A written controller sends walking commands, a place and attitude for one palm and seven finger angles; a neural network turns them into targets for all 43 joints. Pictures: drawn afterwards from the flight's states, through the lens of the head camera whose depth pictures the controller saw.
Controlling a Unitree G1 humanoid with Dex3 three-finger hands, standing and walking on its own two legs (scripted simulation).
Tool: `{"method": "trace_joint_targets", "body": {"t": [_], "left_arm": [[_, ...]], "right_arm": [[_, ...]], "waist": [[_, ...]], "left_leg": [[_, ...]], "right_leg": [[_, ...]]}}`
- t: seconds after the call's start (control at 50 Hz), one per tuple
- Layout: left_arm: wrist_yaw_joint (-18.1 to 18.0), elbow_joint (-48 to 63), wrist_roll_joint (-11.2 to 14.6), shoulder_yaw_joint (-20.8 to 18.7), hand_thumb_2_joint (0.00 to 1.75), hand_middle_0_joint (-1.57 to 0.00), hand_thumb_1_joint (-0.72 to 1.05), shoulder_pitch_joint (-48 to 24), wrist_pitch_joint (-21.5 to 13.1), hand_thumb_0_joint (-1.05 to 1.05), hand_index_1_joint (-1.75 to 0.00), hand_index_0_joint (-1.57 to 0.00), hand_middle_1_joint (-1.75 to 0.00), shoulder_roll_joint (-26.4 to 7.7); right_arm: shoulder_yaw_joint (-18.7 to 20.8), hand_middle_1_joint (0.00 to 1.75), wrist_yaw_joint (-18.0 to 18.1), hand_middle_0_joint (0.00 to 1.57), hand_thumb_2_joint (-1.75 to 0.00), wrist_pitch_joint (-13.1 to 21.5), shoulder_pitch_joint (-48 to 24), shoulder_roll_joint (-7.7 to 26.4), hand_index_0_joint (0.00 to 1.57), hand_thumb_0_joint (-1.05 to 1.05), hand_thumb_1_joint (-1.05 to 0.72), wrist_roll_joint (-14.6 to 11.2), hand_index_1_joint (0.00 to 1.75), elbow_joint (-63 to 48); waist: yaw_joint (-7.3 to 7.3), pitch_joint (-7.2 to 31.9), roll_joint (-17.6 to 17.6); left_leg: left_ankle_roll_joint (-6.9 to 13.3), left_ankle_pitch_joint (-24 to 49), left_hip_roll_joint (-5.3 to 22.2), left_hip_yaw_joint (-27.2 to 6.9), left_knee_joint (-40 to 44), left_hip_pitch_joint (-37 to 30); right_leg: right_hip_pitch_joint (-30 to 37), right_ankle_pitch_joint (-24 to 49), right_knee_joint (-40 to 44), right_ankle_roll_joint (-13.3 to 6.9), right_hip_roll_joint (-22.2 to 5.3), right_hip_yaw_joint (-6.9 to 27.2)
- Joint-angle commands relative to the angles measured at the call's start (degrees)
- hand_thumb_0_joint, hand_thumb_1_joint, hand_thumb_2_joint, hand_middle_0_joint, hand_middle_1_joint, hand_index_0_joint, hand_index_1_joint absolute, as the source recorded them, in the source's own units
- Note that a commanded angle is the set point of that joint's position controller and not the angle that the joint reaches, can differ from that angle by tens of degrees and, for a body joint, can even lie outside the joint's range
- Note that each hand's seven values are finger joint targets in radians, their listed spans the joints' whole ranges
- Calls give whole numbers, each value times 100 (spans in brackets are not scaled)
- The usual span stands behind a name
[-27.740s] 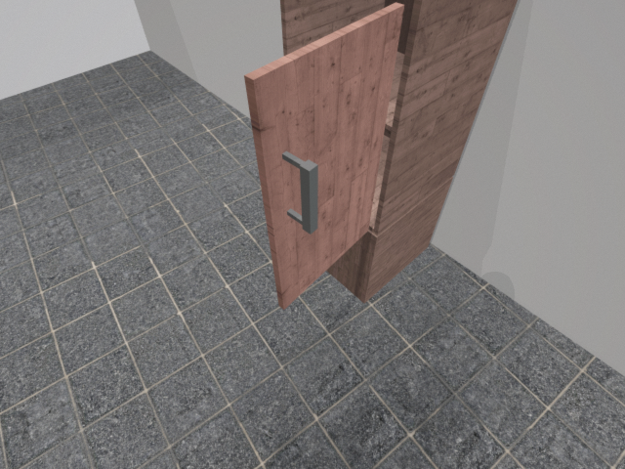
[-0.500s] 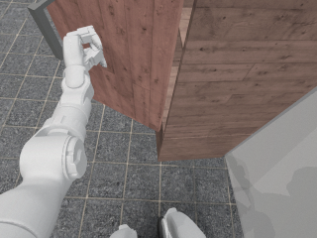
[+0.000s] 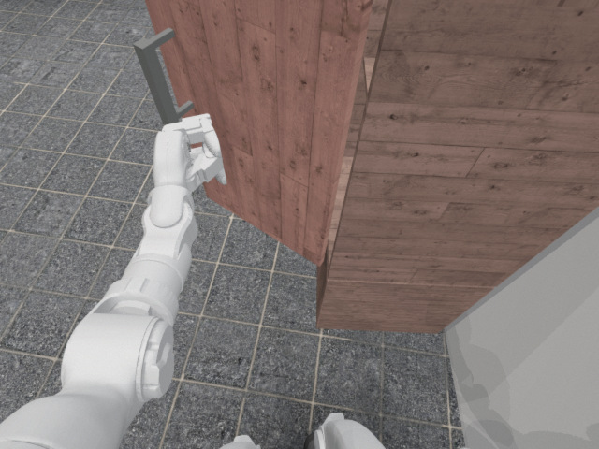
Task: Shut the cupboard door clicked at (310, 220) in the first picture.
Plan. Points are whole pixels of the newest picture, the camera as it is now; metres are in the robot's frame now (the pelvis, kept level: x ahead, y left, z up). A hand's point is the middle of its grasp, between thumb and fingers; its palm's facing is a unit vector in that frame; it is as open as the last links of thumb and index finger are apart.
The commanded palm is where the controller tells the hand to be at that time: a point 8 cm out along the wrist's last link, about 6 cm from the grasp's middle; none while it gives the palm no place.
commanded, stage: draw the hand back to the body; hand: left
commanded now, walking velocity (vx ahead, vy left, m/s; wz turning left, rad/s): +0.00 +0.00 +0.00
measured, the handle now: (168, 80) +0.67 +0.16 +0.08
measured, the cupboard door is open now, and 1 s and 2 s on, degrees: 58 58 58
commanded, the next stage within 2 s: step back with the hand held close in 1.68 s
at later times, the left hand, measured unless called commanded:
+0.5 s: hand (161, 187) +0.41 +0.13 +0.13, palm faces +0.00 -1.00 -0.02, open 3.1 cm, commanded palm +0.36 +0.19 +0.13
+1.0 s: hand (7, 282) +0.28 +0.23 +0.18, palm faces +0.25 -0.93 -0.27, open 3.9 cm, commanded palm +0.23 +0.28 +0.19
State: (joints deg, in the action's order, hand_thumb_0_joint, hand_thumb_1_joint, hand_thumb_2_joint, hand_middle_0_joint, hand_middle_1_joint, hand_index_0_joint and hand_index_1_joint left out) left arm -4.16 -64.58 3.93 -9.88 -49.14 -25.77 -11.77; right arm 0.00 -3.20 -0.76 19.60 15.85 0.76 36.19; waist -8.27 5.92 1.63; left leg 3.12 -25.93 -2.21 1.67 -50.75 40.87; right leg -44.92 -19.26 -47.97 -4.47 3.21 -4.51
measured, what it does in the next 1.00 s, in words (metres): stands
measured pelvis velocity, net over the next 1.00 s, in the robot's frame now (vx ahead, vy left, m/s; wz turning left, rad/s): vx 0.03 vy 0.03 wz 0.02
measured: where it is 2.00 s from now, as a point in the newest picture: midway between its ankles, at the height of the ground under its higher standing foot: outside the picture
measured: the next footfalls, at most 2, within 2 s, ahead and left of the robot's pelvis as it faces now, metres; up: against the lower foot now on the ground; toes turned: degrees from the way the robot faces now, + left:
none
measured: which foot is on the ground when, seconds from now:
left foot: down 0.00-1.00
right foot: down 0.00-1.00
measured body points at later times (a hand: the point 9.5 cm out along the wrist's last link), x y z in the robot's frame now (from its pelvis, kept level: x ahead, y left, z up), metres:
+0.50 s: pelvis +0.01 +0.01 +0.02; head +0.05 -0.01 +0.47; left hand +0.40 +0.19 +0.13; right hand +0.07 -0.25 -0.10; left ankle -0.02 +0.09 -0.69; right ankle +0.04 -0.07 -0.69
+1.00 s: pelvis +0.03 +0.03 +0.05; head +0.01 +0.00 +0.50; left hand +0.26 +0.28 +0.19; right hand +0.23 -0.17 -0.03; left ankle -0.02 +0.09 -0.69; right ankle +0.04 -0.07 -0.69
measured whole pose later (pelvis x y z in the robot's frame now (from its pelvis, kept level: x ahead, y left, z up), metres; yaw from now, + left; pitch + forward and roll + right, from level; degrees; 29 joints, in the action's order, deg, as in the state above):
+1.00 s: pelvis +0.03 +0.03 +0.05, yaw +1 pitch -3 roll -1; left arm -3.7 8.2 4.1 -5.9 10.3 -2.5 -16.3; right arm -3.7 2.8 0.8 9.7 12.3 -0.8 32.1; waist 2.9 0.4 4.7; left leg 4.6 -16.8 -4.2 0.4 -23.4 3.6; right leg -8.0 -11.9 -22.7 -2.2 2.3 -3.5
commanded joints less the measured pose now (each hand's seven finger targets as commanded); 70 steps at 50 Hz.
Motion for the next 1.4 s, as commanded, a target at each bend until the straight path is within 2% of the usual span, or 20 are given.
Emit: {"method": "trace_joint_targets", "body": {"t": [0.0, 0.08, 0.12, 0.16, 0.2, 0.3, 0.36, 0.38, 0.48, 0.52, 0.58, 0.6, 0.66, 0.76, 0.82, 0.96, 0.98, 1.28, 1.34, 1.38], "left_arm": [[-58, 1216, 10, -8, 90, -130, 90, -3304, -471, 0, -150, -130, -150, -779], [-26, 684, -28, -66, 90, -130, 90, -3032, -399, 0, -150, -130, -150, -821], [-8, 808, -18, -632, 90, -130, 90, -2515, -340, 0, -150, -130, -150, -1433], [95, 1250, 29, -776, 90, -130, 90, -1951, -325, 0, -150, -130, -150, -1548], [234, 1834, 95, -559, 90, -130, 90, -1577, -280, 0, -150, -130, -150, -1309], [525, 3240, 492, -435, 90, -130, 90, -566, 64, 0, -150, -130, -150, -1187], [652, 4075, 569, -102, 90, -130, 90, -217, 263, 0, -150, -130, -150, -920], [658, 4241, 615, -221, 90, -130, 90, -7, 328, 0, -150, -130, -150, -1052], [869, 5014, 766, -20, 90, -130, 90, 1094, 780, 0, -150, -130, -150, -900], [955, 5369, 825, 88, 90, -124, 90, 1364, 990, 0, -144, -124, -144, -783], [1037, 5821, 897, -62, 90, -116, 90, 1857, 1308, 0, -135, -116, -135, -949], [702, 6497, 391, 363, 90, -113, 90, 1839, 1294, 0, -132, -113, -132, -1124], [316, 6745, 237, 334, 90, -105, 90, 2627, 1533, 0, -123, -105, -123, -1040], [142, 7443, 116, 187, 90, -92, 90, 3454, 1778, 0, -108, -92, -108, -1112], [81, 8025, 55, 138, 90, -83, 90, 3816, 1842, 0, -99, -83, -99, -1113], [-38, 8889, 7, -280, 90, -64, 90, 4957, 1972, 0, -78, -64, -78, -1374], [-58, 8928, 17, -380, 90, -61, 90, 5124, 1971, 0, -75, -61, -75, -1413], [-220, 9856, 99, -1848, 90, -20, 90, 7248, 1723, 0, -30, -20, -30, -2108], [-212, 9689, 26, -1438, 90, -20, 90, 6951, 1674, 0, -30, -20, -30, -1766], [-242, 9675, 3, -1377, 90, -20, 90, 6806, 1659, 0, -30, -20, -30, -1754]], "right_arm": [[265, 30, 92, 20, -90, 203, 791, 742, 20, 0, -90, -24, 30, -236], [235, 30, 71, 20, -90, 241, 839, 779, 20, 0, -90, -10, 30, -219], [234, 30, 81, 20, -90, 209, 840, 826, 20, 0, -90, -20, 30, -369], [221, 30, 95, 20, -90, 163, 799, 773, 20, 0, -90, -52, 30, -568], [230, 30, 98, 20, -90, 127, 712, 730, 20, 0, -90, -99, 30, -738], [250, 30, 215, 20, -90, 152, 395, 704, 20, 0, -90, -262, 30, -948], [229, 30, 305, 20, -90, 256, 146, 622, 20, 0, -90, -329, 30, -967], [234, 30, 336, 20, -90, 289, 110, 623, 20, 0, -90, -340, 30, -940], [171, 30, 453, 20, -90, 481, -315, 574, 20, 0, -90, -423, 30, -1007], [146, 30, 490, 20, -90, 549, -505, 545, 20, 0, -90, -447, 30, -1085], [90, 30, 561, 20, -90, 609, -760, 527, 20, 0, -90, -481, 30, -1180], [120, 30, 622, 20, -90, 513, -1061, 356, 20, 0, -90, -425, 30, -1203], [53, 30, 714, 20, -90, 422, -1201, 328, 20, 0, -90, -386, 30, -1167], [-30, 30, 733, 20, -90, 327, -1343, 280, 20, 0, -90, -315, 30, -1179], [-56, 30, 715, 20, -90, 352, -1388, 264, 20, 0, -90, -251, 30, -1209], [-49, 30, 662, 20, -90, 434, -1466, 283, 20, 0, -90, -163, 30, -1221], [-49, 30, 663, 20, -90, 446, -1468, 276, 20, 0, -90, -142, 30, -1206], [129, 30, 649, 20, -90, 767, -1545, 298, 20, 0, -90, -179, 30, -1069], [159, 30, 652, 20, -90, 844, -1497, 377, 20, 0, -90, -173, 30, -953], [163, 30, 678, 20, -90, 881, -1479, 386, 20, 0, -90, -176, 30, -932]], "waist": [[-329, 2254, -4], [-332, 2143, -225], [23, 2479, -210], [280, 2857, -151], [338, 2843, -233], [439, 2281, -565], [456, 1958, -39], [508, 1878, -120], [608, 1392, -153], [664, 1263, -155], [776, 1090, -243], [820, 1036, -217], [828, 557, -203], [871, 289, -43], [907, 370, 282], [996, 266, 227], [1009, 201, 73], [1218, -206, 237], [1076, -498, 94], [1067, -564, 255]], "left_leg": [[-90, 1046, 33, -293, 540, -496], [-95, 1055, 34, -306, 525, -232], [-100, 1133, 2, -243, 604, -177], [-107, 1542, 9, -178, 712, -359], [-102, 1780, 47, -131, 812, -553], [-45, 1626, 86, -26, 1176, -785], [-42, 1651, 129, -56, 1386, -1281], [-48, 1704, 147, -103, 1452, -1380], [-61, 1691, 179, -178, 1774, -1753], [-70, 1646, 171, -189, 1891, -1895], [-76, 1683, 177, -241, 2031, -2057], [-92, 1626, 179, -213, 2304, -2233], [-94, 1706, 251, -287, 2568, -2498], [-169, 2231, 294, -331, 2890, -3004], [-264, 2819, 324, -394, 2998, -3354], [-388, 3456, 380, -474, 3086, -3591], [-400, 3453, 370, -493, 3096, -3530], [-428, 2688, 389, -531, 3176, -3019], [-384, 2315, 403, -568, 3215, -2983], [-357, 2006, 395, -585, 3256, -3013]], "right_leg": [[1653, 1314, 580, 351, -204, 677], [1639, 1362, 526, 359, -209, 666], [2129, 1454, 509, 318, -215, 716], [2650, 1963, 457, 309, -209, 712], [2856, 2232, 524, 307, -179, 668], [3264, 2093, 1018, 380, -194, 751], [3104, 1949, 1199, 356, -202, 686], [3136, 1927, 1232, 343, -188, 652], [3147, 1731, 1486, 319, -235, 559], [3192, 1657, 1586, 315, -268, 541], [3329, 1636, 1669, 301, -297, 500], [3631, 1381, 1967, 309, -427, 771], [3785, 1391, 2198, 277, -420, 675], [4050, 1788, 2444, 241, -381, 543], [4213, 2061, 2510, 212, -363, 466], [4410, 2219, 2676, 216, -333, 425], [4446, 2236, 2667, 223, -336, 394], [4416, 1634, 2704, 246, -352, 398], [4073, 1299, 2756, 254, -360, 396], [3963, 1066, 2751, 262, -368, 391]]}}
